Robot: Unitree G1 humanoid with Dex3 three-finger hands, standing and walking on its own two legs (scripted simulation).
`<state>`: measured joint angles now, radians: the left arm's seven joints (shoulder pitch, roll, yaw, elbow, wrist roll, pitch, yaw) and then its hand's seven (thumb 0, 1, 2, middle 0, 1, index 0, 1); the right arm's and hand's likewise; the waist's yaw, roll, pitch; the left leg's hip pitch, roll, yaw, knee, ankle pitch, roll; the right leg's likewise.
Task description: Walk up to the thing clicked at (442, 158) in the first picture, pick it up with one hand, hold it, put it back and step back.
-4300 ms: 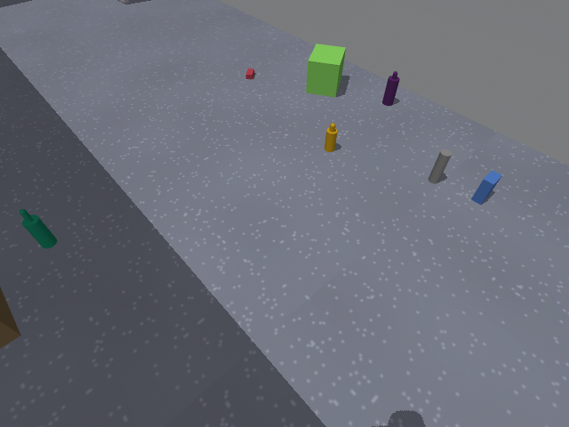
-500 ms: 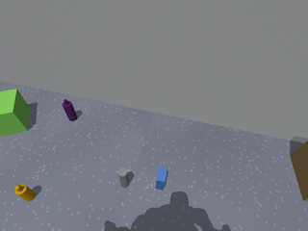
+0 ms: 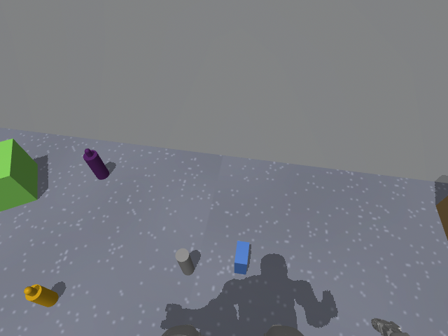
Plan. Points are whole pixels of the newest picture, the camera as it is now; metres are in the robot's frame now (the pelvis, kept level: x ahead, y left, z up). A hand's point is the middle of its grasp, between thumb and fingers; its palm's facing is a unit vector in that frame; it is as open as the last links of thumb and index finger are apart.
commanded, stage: walk up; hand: left
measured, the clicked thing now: (185, 262) +0.44 +0.19 -0.66
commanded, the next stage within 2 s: stand in 1.08 s
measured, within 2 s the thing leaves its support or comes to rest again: neither
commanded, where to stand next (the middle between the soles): +0.11 +0.00 m, yaw +0 degrees
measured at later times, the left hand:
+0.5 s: hand out of the picture +0.10 +0.24 -0.13, palm faces -0.04 -0.95 -0.30, open 7.4 cm
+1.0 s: hand out of the picture +0.08 +0.25 -0.13, palm faces +0.00 -0.94 -0.33, open 7.4 cm
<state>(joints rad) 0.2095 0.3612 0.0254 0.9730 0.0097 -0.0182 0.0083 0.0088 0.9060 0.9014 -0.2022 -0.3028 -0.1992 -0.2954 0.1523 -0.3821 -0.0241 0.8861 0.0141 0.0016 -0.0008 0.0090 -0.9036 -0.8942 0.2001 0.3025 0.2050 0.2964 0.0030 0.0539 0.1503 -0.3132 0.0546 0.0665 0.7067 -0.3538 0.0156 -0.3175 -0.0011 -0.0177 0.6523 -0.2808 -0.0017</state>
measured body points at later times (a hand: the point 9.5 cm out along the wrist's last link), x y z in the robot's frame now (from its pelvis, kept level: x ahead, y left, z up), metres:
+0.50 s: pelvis +0.00 +0.00 +0.02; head +0.01 +0.01 +0.47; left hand +0.11 +0.29 -0.11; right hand +0.04 -0.32 -0.10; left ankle +0.03 +0.12 -0.72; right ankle +0.05 -0.12 -0.72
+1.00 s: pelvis +0.02 +0.00 +0.03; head +0.02 +0.00 +0.48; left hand +0.08 +0.30 -0.11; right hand +0.12 -0.29 -0.10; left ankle +0.03 +0.12 -0.72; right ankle +0.05 -0.12 -0.72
